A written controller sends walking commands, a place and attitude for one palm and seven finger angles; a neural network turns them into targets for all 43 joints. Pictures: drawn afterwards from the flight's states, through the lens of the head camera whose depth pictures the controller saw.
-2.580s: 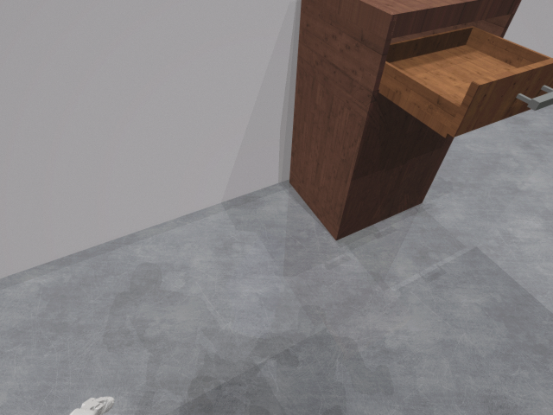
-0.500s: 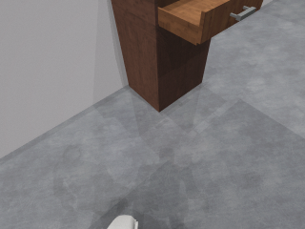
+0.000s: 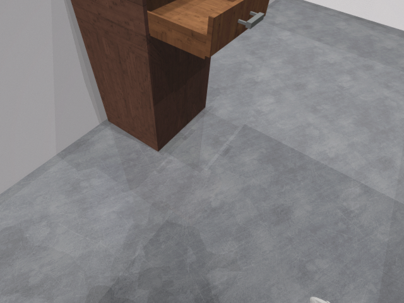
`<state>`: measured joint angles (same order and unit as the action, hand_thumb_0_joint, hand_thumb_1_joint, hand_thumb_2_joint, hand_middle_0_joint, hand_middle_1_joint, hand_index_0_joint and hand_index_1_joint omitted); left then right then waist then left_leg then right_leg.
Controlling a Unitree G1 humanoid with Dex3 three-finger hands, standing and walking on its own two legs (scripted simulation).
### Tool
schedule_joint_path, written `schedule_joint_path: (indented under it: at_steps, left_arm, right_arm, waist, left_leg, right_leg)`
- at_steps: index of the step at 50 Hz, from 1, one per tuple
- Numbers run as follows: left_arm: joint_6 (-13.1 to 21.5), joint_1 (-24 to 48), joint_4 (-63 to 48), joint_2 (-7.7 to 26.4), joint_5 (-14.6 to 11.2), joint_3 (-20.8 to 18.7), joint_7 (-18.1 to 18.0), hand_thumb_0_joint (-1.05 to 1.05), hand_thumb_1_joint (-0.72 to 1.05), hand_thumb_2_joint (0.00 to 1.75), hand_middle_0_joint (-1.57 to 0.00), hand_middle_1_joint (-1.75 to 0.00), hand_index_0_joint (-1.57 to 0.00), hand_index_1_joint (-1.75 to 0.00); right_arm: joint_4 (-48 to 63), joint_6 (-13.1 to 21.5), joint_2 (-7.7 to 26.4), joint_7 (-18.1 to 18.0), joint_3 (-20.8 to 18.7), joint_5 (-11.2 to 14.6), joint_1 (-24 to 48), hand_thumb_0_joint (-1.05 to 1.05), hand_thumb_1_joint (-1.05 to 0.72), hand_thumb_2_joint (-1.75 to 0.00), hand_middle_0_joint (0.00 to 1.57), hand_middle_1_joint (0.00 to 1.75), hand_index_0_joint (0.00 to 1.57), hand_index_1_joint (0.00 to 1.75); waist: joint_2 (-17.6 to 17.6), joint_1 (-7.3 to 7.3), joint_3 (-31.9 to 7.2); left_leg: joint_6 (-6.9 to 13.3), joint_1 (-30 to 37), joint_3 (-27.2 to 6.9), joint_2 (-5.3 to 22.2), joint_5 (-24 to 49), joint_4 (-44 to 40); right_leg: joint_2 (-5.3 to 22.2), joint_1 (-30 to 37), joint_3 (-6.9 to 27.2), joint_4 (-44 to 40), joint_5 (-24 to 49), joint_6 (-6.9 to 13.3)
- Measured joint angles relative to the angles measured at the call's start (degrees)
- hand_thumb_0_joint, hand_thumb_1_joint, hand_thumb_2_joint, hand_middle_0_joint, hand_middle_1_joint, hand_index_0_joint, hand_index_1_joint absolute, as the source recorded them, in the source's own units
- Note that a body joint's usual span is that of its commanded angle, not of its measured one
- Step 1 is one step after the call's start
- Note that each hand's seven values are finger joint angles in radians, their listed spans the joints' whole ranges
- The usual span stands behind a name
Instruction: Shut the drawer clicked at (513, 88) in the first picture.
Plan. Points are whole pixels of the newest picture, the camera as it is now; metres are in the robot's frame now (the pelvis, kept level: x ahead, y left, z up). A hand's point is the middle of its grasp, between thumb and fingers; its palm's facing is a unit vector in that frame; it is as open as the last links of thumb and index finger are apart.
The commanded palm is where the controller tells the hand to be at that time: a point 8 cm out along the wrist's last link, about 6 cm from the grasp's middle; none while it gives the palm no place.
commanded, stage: walk around to get in front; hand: left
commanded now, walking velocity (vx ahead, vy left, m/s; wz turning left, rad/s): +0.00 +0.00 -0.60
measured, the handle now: (250, 18) +1.11 -0.10 +0.06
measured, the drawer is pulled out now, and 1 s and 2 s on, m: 0.29 0.29 0.29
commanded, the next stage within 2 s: none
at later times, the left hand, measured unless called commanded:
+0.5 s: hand (138, 292) +0.16 +0.15 -0.16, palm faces -0.38 -0.91 -0.17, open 7.4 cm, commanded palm none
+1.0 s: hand (142, 285) +0.18 +0.15 -0.18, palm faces -0.52 -0.83 -0.17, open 7.4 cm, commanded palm none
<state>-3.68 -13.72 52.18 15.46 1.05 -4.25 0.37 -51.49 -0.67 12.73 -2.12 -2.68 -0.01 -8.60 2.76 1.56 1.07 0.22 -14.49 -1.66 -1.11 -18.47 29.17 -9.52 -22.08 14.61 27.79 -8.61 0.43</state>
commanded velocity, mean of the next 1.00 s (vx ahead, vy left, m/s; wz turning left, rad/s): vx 0.08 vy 0.00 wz -0.60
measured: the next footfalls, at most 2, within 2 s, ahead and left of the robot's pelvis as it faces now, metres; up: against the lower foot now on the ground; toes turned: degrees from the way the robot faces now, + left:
right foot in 0.56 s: -0.03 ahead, -0.12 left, +0.00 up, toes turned -29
left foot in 0.98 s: +0.13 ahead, +0.07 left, +0.00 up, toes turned -31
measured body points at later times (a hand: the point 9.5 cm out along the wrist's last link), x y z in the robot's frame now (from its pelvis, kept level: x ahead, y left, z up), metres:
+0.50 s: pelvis -0.01 +0.01 +0.00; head +0.03 +0.01 +0.45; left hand +0.18 +0.20 -0.15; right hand -0.12 -0.22 -0.14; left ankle -0.02 +0.11 -0.73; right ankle -0.06 -0.11 -0.70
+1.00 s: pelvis +0.03 +0.01 -0.01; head +0.06 +0.02 +0.44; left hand +0.21 +0.19 -0.17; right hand -0.03 -0.27 -0.12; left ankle +0.09 +0.09 -0.74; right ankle -0.06 -0.10 -0.73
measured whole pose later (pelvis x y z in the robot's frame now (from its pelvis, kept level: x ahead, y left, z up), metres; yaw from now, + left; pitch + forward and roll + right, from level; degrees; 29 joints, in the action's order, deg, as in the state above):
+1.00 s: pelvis +0.03 +0.01 -0.01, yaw -37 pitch +1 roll -1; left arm -2.3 -16.2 54.0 13.6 1.0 -4.1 1.3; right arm -50.9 0.8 12.1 -0.6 -2.6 -1.2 -10.6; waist 3.0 1.9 0.3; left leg -1.3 -16.6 5.3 2.7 -18.5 33.9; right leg -3.2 -16.5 7.3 35.9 -21.7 0.1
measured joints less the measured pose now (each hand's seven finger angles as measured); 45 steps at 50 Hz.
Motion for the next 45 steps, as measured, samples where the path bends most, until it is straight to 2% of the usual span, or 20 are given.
schedule_joint_path:
  at_steps: [2,3,6,9,13,19,25,27,28,29,31,34,39,45]
  left_arm:
    - [-0.5,0.4,0.3,0.7,0.1,-0.7,0.2,0.0,0.9,0.89,-0.21,-0.3,-0.2,-0.3]
    - [-0.6,0.4,0.4,0.9,0.4,-1.0,0.5,0.0,0.9,0.89,-0.2,-0.3,-0.2,-0.3]
    - [-0.6,0.2,0.2,1.6,0.9,-1.7,1.3,0.0,0.91,0.89,-0.2,-0.3,-0.2,-0.3]
    - [-0.7,-0.2,0.3,1.8,0.9,-2.0,1.6,0.0,0.91,0.89,-0.2,-0.3,-0.2,-0.3]
    - [-1.3,0.1,1.3,1.3,0.6,-1.7,1.6,0.0,0.91,0.89,-0.2,-0.3,-0.2,-0.3]
    - [-2.0,3.1,1.7,-0.6,0.2,-0.8,1.8,0.0,0.91,0.89,-0.2,-0.3,-0.2,-0.3]
    - [-1.1,6.9,0.1,-3.0,0.1,0.0,2.0,0.0,0.91,0.89,-0.2,-0.3,-0.2,-0.3]
    - [-0.3,7.6,-0.7,-3.3,0.2,0.3,1.9,0.0,0.91,0.89,-0.2,-0.3,-0.2,-0.3]
    - [0.5,7.8,-1.3,-3.1,0.3,0.6,1.8,0.0,0.91,0.89,-0.2,-0.3,-0.2,-0.3]
    - [1.3,8.2,-1.4,-3.4,0.3,0.7,1.3,0.0,0.91,0.89,-0.2,-0.3,-0.2,-0.3]
    - [2.0,8.5,-1.6,-3.8,-0.1,1.0,0.5,0.0,0.91,0.89,-0.2,-0.3,-0.2,-0.3]
    - [1.8,7.7,-1.8,-3.8,-0.2,1.0,-0.4,0.0,0.9,0.89,-0.2,-0.3,-0.2,-0.3]
    - [1.8,5.6,-1.0,-3.4,-0.1,1.2,-0.3,0.0,0.9,0.89,-0.21,-0.3,-0.2,-0.3]
    - [2.0,1.6,0.4,-3.2,0.3,1.1,0.6,0.0,0.9,0.89,-0.21,-0.3,-0.2,-0.3]
  right_arm:
    - [0.1,-0.2,-0.7,0.0,0.6,-0.3,-1.1,0.01,-0.91,-0.9,0.2,0.3,0.21,0.3]
    - [0.1,-0.4,-0.9,0.0,0.8,-0.5,-1.7,0.01,-0.91,-0.9,0.2,0.3,0.21,0.3]
    - [-0.4,-0.5,-1.4,-0.2,1.3,-0.9,-3.5,0.01,-0.91,-0.9,0.2,0.3,0.21,0.3]
    - [-0.8,0.0,-1.9,-0.3,1.4,-1.0,-4.7,0.01,-0.91,-0.9,0.2,0.3,0.21,0.3]
    - [-1.2,0.9,-2.9,-0.3,1.4,-1.0,-6.4,0.01,-0.91,-0.9,0.2,0.3,0.21,0.3]
    - [-3.1,1.0,-3.4,-0.1,0.9,-1.1,-8.8,0.01,-0.91,-0.9,0.2,0.3,0.21,0.3]
    - [-5.3,0.4,-1.6,0.4,-0.5,-1.5,-10.0,0.01,-0.91,-0.9,0.2,0.3,0.21,0.3]
    - [-5.6,0.2,-0.7,0.7,-0.9,-1.4,-10.6,0.01,-0.91,-0.9,0.2,0.3,0.21,0.3]
    - [-5.5,0.0,-0.4,0.9,-1.0,-1.2,-11.2,0.01,-0.91,-0.9,0.2,0.3,0.21,0.3]
    - [-5.7,-0.5,0.1,1.0,-1.1,-1.1,-10.9,0.01,-0.91,-0.9,0.2,0.3,0.21,0.3]
    - [-5.8,-2.1,0.8,0.7,-1.2,-0.9,-9.9,0.01,-0.91,-0.9,0.2,0.3,0.21,0.3]
    - [-5.2,-2.9,0.7,0.7,-1.2,-1.0,-8.0,0.01,-0.91,-0.9,0.2,0.3,0.2,0.3]
    - [-2.5,-2.3,0.2,1.0,-1.1,-1.2,-4.1,0.01,-0.91,-0.9,0.2,0.3,0.2,0.3]
    - [-0.5,-1.3,0.1,1.8,-0.8,-1.3,-1.8,0.01,-0.91,-0.9,0.2,0.3,0.2,0.3]
  waist:
    - [0.8,-0.3,0.1]
    - [0.7,-0.46,0.1]
    - [0.4,-0.41,0.1]
    - [0.4,-0.28,0.3]
    - [0.2,-1.11,1.0]
    - [-0.3,-2.82,2.4]
    - [-2.4,-4.64,3.5]
    - [-3.3,-4.94,3.3]
    - [-3.3,-4.96,2.9]
    - [-4.2,-4.89,3.1]
    - [-5.3,-5.22,3.6]
    - [-4.8,-4.63,3.2]
    - [-3.5,-3.56,2.7]
    - [-2.4,-1.16,0.9]
  left_leg:
    - [1.5,0.7,1.7,0.1,1.4,-0.3]
    - [1.9,1.3,2.4,0.7,1.8,-0.9]
    - [2.4,3.3,4.6,1.9,2.7,-3.1]
    - [2.8,4.3,7.3,2.7,2.4,-3.6]
    - [3.1,4.9,10.4,3.7,1.6,-3.2]
    - [2.6,5.1,14.7,5.6,0.3,-1.7]
    - [1.0,4.1,19.2,8.2,-2.3,2.5]
    - [0.0,3.1,20.4,9.6,-4.1,5.7]
    - [-0.7,1.7,20.7,10.3,-5.4,9.0]
    - [-1.8,-0.6,18.6,11.0,-8.1,14.4]
    - [-3.0,-5.5,12.2,10.1,-11.7,25.5]
    - [-4.1,-10.6,7.5,9.0,-8.9,33.6]
    - [-5.3,-13.7,4.2,8.4,-4.1,31.3]
    - [-5.0,-10.0,4.3,6.4,-5.4,19.9]
  right_leg:
    - [0.7,-4.1,-3.8,11.7,-10.2,-1.7]
    - [1.1,-6.0,-5.8,18.4,-12.0,-2.6]
    - [3.8,-9.8,-9.4,34.7,-11.3,-4.0]
    - [7.1,-10.0,-10.5,41.1,-10.0,-4.9]
    - [10.2,-7.5,-11.5,38.8,-11.0,-5.8]
    - [12.3,-4.0,-14.8,30.2,-14.1,-5.6]
    - [11.9,0.8,-18.7,17.6,-15.2,-3.5]
    - [11.4,4.0,-19.7,10.3,-11.2,-2.3]
    - [11.3,5.7,-19.7,6.5,-8.8,-1.1]
    - [10.4,5.1,-19.6,7.3,-9.6,-0.1]
    - [9.3,4.9,-19.2,8.6,-10.8,1.2]
    - [8.5,6.4,-17.7,5.8,-9.4,1.6]
    - [7.6,7.5,-14.3,1.7,-6.6,1.7]
    - [6.8,7.9,-10.7,0.8,-6.6,0.8]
